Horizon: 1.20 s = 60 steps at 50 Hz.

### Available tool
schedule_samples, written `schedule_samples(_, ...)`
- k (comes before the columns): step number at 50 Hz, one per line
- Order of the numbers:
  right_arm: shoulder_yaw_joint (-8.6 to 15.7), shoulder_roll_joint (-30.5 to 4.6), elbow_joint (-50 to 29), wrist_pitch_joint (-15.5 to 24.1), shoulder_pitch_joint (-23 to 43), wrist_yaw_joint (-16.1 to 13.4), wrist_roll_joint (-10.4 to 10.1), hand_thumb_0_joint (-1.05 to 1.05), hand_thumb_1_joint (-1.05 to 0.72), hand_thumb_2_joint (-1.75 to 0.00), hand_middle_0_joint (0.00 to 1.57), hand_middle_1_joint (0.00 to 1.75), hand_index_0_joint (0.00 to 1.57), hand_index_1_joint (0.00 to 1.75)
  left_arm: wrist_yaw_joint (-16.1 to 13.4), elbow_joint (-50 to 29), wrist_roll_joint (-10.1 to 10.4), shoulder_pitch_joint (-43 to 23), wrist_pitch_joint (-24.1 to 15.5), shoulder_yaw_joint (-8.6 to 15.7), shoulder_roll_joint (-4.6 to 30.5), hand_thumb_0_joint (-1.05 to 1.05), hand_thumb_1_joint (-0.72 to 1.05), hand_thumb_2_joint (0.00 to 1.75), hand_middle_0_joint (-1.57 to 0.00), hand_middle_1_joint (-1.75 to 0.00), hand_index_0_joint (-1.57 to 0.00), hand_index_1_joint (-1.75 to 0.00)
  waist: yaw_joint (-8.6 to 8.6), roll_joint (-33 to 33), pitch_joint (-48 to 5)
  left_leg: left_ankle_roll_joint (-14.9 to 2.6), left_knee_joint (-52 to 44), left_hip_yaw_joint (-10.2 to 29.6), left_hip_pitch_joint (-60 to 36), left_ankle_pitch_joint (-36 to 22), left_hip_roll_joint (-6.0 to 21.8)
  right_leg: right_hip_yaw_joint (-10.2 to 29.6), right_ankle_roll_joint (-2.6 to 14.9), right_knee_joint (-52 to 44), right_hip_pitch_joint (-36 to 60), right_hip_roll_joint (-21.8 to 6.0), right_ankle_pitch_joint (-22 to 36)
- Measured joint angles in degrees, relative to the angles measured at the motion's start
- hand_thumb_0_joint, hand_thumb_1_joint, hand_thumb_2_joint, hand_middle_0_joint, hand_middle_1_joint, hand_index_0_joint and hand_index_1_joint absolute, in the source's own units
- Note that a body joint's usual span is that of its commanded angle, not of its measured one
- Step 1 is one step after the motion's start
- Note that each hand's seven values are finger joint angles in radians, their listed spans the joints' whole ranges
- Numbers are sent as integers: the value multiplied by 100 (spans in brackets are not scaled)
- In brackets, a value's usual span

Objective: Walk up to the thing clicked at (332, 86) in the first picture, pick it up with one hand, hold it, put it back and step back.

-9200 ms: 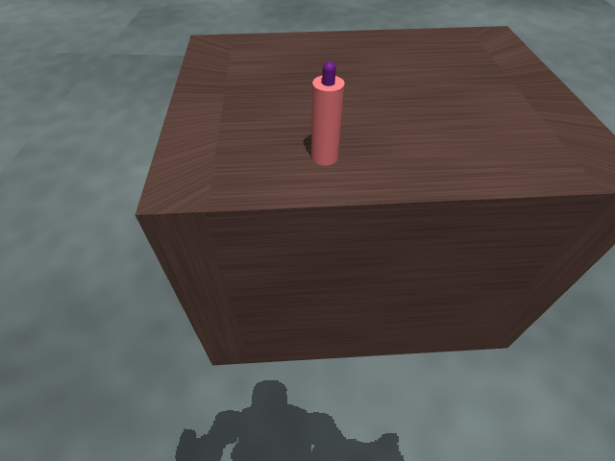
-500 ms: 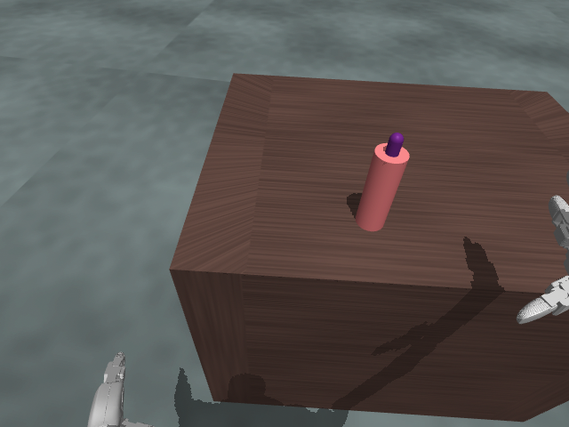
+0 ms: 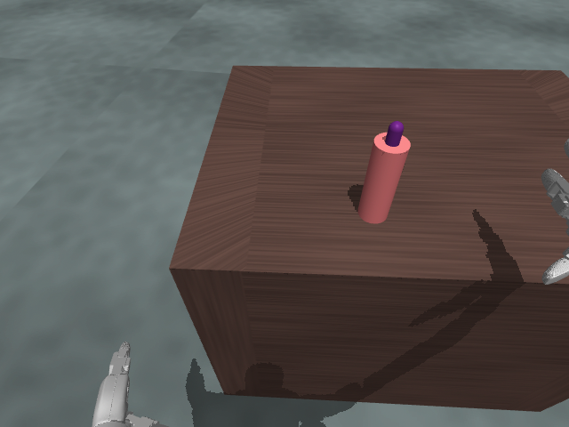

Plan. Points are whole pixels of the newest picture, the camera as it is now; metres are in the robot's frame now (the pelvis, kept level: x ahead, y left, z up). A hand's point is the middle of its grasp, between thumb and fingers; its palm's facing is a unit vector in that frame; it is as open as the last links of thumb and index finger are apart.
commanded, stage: go down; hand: right
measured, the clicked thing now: (383, 173) +0.50 -0.14 +0.08
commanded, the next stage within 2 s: approach in 1.92 s
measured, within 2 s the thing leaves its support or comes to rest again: neither
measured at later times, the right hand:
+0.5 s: hand (542, 185) +0.40 -0.32 +0.15, palm faces +0.03 +1.00 +0.01, open 17.7 cm
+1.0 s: hand (540, 171) +0.42 -0.33 +0.16, palm faces +0.02 +1.00 +0.02, open 17.6 cm
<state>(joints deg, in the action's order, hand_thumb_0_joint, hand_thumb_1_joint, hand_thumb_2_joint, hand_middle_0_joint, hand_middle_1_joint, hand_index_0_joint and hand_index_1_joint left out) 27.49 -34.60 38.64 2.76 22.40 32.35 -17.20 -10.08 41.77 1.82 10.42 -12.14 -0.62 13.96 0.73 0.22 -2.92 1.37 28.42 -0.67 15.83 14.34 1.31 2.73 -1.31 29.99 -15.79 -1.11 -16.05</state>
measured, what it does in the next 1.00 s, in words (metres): stands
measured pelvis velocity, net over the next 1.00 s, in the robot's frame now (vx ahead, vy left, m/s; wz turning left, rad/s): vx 0.00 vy -0.01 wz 0.03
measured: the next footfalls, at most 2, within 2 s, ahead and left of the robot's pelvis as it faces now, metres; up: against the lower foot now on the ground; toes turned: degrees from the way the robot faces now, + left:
none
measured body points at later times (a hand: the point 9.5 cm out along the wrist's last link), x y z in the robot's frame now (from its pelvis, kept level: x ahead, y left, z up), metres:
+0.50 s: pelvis +0.00 -0.01 -0.01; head +0.04 -0.02 +0.44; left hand +0.15 +0.26 -0.08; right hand +0.39 -0.38 +0.16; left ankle +0.00 +0.14 -0.74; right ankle +0.00 -0.14 -0.74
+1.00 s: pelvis +0.00 -0.01 -0.01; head +0.05 -0.03 +0.43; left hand +0.14 +0.26 -0.08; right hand +0.41 -0.38 +0.16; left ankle +0.00 +0.14 -0.74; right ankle +0.00 -0.14 -0.74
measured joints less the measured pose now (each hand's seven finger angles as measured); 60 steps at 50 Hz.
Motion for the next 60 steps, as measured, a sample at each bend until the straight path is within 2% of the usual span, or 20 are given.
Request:
schedule_samples(3, -70, -135, 418, -113, 292, 230, 2, -1, 55, -1, 6, 4, 6, 4, -1, 128, -52, -11, -67, 12, -25, -1, -54, 5, -5, -5, -5, -5, 79, 42, -36, 11, 72, 29, 182, -3, 2, -26, 9, 88, -178, 4, -15)
schedule_samples(6, -17, -234, 757, -115, 541, 364, 4, -1, 56, -1, 6, 5, 6, 4, -11, 153, -57, 32, -85, 88, 43, -1, -53, 5, -6, -5, -5, -5, 156, 99, -7, 26, 136, 71, 333, -6, -4, -65, 23, 176, -325, 0, -38)
schedule_samples(8, 90, -312, 943, -48, 714, 372, 25, -1, 57, -1, 6, 5, 6, 4, -26, 66, -45, 91, -62, 110, 119, -1, -53, 4, -6, -5, -5, -5, 199, 106, 32, 35, 180, 101, 422, -6, -14, -93, 31, 233, -407, -9, -55)
schedule_samples(11, 217, -478, 1270, 103, 1012, 319, 38, -1, 59, -1, 6, 5, 6, 5, -61, -129, -13, 160, -20, -10, 213, -1, -53, 5, -5, -5, -5, -5, 234, 45, 73, 34, 252, 144, 560, 1, -44, -133, 31, 315, -529, -37, -85)
schedule_samples(16, 229, -671, 1662, 176, 1282, 227, 185, -1, 60, -2, 6, 5, 6, 5, -48, -335, -67, 186, -30, -173, 173, -1, -53, 5, -5, -5, -5, -5, 268, -61, -18, 17, 293, 154, 745, 8, -90, -140, 13, 410, -728, -82, -133)
schedule_samples(21, 206, -667, 1669, 156, 1201, 172, 303, -1, 60, -2, 6, 5, 6, 5, -15, -289, -121, 155, -25, -139, 120, -1, -53, 5, -5, -5, -5, -5, 257, 5, -123, 30, 319, 133, 841, 47, -98, -118, 24, 524, -872, -89, -213)
schedule_samples(26, 219, -661, 1639, 249, 1287, 148, 247, -1, 59, -3, 5, 5, 6, 5, -19, -431, -97, 217, -54, -155, 100, -1, -54, 6, -6, -6, -5, -5, 257, 15, -203, 46, 362, 107, 812, 121, -85, -92, 41, 598, -869, -76, -292)
schedule_samples(33, 75, -800, 1838, 167, 1456, 224, 291, -1, 57, -3, 6, 5, 6, 5, -4, -438, -92, 198, -74, -157, 97, -1, -54, 6, -6, -6, -5, -6, 293, 22, -272, 62, 437, 111, 889, 182, -80, -95, 58, 702, -958, -70, -370)
schedule_samples(41, 271, -825, 1902, 143, 1576, 242, 344, -1, 57, -4, 6, 5, 6, 5, 66, -681, -111, 367, -76, -127, 115, -1, -55, 6, -6, -5, -5, -6, 338, -2, -219, 66, 508, 133, 1004, 192, -95, -115, 59, 784, -1067, -84, -395)
schedule_samples(46, 281, -972, 2088, 191, 1787, 210, 441, -1, 57, -3, 6, 5, 6, 5, 73, -559, -118, 309, -27, -153, 139, -1, -55, 7, -5, -5, -5, -6, 377, -9, -202, 60, 582, 132, 1125, 191, -122, -109, 55, 896, -1202, -109, -418)
schedule_samples(60, 228, -1357, 2628, 205, 2236, 251, 572, -1, 60, -4, 5, 5, 6, 5, 108, -1005, -142, 398, -135, -280, 107, -1, -54, 6, -5, -5, -5, -5, 503, -48, -230, 74, 712, 111, 1346, 202, -118, -81, 70, 1065, -1450, -100, -444)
